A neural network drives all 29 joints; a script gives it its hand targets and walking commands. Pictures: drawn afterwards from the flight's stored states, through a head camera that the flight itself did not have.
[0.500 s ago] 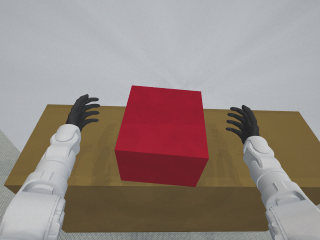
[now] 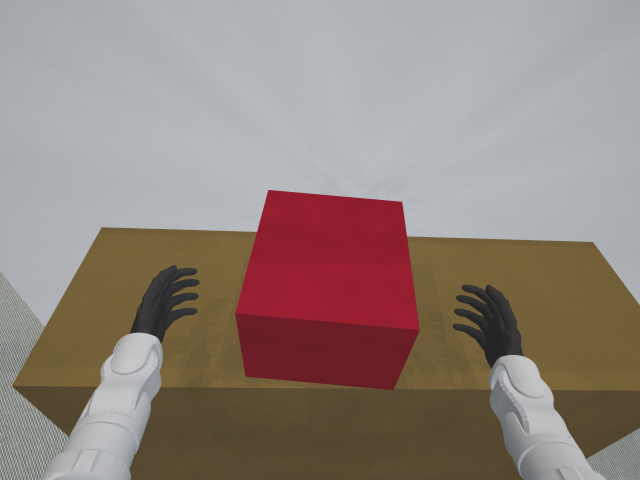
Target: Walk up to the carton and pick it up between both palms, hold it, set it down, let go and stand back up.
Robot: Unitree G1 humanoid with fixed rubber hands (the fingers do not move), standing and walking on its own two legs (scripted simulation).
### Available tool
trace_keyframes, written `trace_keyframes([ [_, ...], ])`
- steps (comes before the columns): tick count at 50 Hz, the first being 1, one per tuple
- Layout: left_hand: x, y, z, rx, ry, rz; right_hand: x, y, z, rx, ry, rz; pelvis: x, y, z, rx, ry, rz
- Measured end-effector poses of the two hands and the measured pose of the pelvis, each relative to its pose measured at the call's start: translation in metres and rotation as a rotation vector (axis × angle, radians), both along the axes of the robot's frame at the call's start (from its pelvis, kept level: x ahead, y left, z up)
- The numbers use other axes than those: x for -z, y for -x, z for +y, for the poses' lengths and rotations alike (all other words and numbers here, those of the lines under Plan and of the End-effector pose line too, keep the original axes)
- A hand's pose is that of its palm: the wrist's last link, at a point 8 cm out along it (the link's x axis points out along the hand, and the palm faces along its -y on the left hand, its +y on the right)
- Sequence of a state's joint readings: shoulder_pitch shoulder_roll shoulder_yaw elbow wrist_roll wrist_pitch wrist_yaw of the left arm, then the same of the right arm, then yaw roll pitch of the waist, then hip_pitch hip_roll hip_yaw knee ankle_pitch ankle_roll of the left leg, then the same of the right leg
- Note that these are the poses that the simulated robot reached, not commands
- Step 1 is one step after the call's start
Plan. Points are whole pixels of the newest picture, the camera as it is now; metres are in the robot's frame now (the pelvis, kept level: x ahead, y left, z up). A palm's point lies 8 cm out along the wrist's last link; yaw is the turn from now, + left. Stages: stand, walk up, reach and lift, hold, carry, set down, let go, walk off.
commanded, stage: set down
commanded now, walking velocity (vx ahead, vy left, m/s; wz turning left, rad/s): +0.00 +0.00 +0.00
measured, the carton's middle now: (327, 284) +0.46 -0.01 -0.05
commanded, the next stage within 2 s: let go in 1.74 s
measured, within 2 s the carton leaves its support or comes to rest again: neither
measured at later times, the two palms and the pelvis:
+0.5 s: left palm (130, 405) +0.23 +0.24 -0.01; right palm (503, 420) +0.22 -0.23 -0.02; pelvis +0.01 +0.00 +0.00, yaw +0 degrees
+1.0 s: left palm (134, 432) +0.21 +0.23 -0.04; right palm (496, 446) +0.20 -0.22 -0.04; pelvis +0.01 +0.00 +0.00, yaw +0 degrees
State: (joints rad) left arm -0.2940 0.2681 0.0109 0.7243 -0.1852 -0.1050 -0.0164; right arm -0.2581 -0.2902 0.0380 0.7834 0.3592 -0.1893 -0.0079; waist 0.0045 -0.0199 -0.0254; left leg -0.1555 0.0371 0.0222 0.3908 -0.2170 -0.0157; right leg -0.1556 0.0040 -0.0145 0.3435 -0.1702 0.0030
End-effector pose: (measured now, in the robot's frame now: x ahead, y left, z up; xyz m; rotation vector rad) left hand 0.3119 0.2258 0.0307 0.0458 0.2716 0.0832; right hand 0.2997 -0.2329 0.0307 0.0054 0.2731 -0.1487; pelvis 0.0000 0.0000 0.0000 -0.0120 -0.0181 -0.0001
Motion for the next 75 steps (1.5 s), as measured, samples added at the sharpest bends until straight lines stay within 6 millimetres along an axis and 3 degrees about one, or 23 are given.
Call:
trace_keyframes([
  [17, 0.028, 0.057, 0.009, -0.007, -0.007, 0.0, 0.034, 0.053, 0.003, 0.04, 0.0, 0.006, 0.0, -0.008, 0.003, -0.004, 0.002, -0.026],
  [35, 0.058, 0.111, 0.011, -0.025, -0.018, 0.041, 0.064, 0.1, 0.005, 0.031, 0.007, 0.043, 0.004, -0.003, -0.001, -0.005, -0.002, -0.041],
  [47, 0.068, 0.102, 0.006, -0.021, -0.027, 0.137, 0.071, 0.095, 0.008, -0.002, 0.035, 0.125, 0.002, -0.009, -0.003, 0.006, -0.007, -0.052],
  [59, 0.082, 0.124, 0.008, -0.03, -0.041, 0.274, 0.083, 0.107, 0.008, -0.018, 0.067, 0.213, 0.0, -0.021, -0.003, 0.009, -0.002, -0.067],
  [75, 0.092, 0.132, 0.003, -0.022, -0.074, 0.41, 0.094, 0.118, 0.012, -0.052, 0.103, 0.321, -0.002, -0.02, -0.002, 0.013, -0.002, -0.064],
])
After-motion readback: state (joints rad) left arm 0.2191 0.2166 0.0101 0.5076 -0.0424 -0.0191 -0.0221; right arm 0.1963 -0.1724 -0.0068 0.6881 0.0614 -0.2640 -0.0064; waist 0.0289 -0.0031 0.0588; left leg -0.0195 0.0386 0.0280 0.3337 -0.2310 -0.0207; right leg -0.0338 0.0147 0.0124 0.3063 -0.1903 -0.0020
